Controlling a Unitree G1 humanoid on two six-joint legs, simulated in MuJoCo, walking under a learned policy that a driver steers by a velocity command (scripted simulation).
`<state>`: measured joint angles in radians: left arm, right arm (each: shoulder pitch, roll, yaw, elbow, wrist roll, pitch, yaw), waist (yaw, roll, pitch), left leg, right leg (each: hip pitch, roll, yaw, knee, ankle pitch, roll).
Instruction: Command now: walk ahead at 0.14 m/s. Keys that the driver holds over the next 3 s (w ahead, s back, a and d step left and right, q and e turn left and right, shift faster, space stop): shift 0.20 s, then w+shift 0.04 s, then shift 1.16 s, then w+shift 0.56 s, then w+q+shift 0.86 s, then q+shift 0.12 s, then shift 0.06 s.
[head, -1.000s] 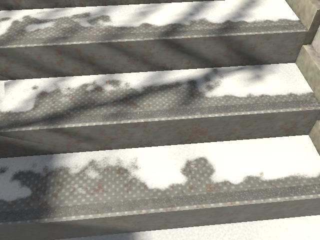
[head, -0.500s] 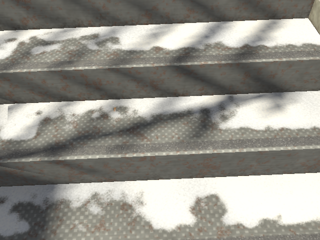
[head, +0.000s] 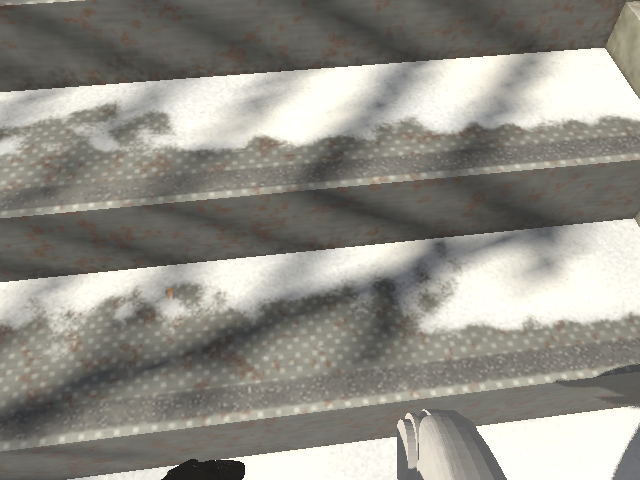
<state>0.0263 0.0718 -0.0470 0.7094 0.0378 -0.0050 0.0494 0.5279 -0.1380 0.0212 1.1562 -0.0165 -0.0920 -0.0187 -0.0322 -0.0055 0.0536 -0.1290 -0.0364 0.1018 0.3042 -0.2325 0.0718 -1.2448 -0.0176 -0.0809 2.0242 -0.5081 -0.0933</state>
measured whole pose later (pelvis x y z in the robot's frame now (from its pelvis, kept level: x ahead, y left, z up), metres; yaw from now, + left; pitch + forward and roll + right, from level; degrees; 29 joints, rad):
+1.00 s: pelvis +0.23 -0.01 +0.15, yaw +0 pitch +2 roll +1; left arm 0.22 0.18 0.01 0.97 0.02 -0.10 -0.12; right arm 0.17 -0.15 0.01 0.97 -0.01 -0.05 0.06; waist -0.01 0.00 -0.04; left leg -0.35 0.04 0.03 0.63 -0.31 -0.03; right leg -0.30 0.00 -0.10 0.64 -0.38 -0.06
